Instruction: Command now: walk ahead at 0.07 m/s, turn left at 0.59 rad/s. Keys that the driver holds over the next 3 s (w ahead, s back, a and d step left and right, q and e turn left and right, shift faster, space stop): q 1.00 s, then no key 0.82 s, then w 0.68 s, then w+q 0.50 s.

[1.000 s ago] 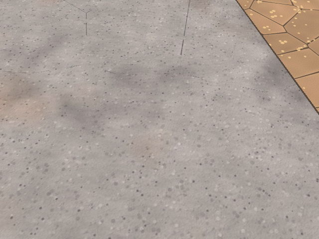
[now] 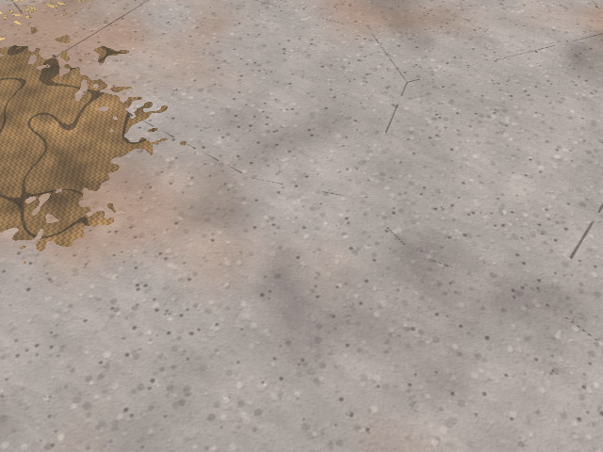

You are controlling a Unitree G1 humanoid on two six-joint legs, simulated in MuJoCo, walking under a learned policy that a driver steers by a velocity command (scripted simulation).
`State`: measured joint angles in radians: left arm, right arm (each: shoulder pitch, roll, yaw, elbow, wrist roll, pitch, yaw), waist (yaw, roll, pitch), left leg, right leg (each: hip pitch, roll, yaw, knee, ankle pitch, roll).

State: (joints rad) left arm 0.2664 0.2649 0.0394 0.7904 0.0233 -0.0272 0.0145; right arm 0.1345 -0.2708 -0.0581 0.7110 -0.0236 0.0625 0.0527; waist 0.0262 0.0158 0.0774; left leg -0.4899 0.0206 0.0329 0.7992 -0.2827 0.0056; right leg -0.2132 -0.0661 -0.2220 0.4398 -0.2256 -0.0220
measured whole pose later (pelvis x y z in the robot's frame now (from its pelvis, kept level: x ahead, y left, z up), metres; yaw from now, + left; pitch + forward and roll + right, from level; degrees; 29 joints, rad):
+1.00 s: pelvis +0.00 +0.00 -0.01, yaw +36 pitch +0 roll +0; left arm 0.21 0.29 0.05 0.71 0.02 0.03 0.01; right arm 0.17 -0.29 -0.06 0.68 0.00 0.08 0.05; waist 0.02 -0.01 0.08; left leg -0.26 -0.02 0.03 0.64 -0.39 -0.01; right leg -0.23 -0.08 -0.17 0.54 -0.29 -0.01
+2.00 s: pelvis +0.01 +0.01 +0.00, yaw +42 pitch -1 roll +0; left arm 0.32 0.24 0.03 1.03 0.02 0.01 0.02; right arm 0.27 -0.24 -0.01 1.07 -0.03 0.00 0.00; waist 0.01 -0.01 -0.01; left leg -0.25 -0.04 0.00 0.66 -0.41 0.07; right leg -0.13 0.03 0.00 0.40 -0.27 -0.07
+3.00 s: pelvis +0.35 +0.34 +0.00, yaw +55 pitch +0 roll -1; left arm 0.42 0.18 0.03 1.04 0.02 -0.10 0.02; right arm 0.07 -0.20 -0.04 0.90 -0.03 -0.02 0.05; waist 0.03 0.02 0.07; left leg -0.63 0.08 0.08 0.73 0.00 0.09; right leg 0.07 0.04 -0.29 0.23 -0.31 -0.06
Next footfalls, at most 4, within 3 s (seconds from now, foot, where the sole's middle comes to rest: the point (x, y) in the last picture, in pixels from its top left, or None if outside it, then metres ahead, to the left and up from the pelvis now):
0.08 left None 0.08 0.11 -0.78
0.58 right None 0.09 -0.08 -0.78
1.02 left None -0.04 0.09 -0.78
1.46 right None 0.08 -0.06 -0.78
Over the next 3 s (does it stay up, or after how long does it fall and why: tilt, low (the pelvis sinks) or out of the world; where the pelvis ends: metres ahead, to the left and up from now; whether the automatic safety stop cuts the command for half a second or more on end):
stays up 0.35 0.34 0.00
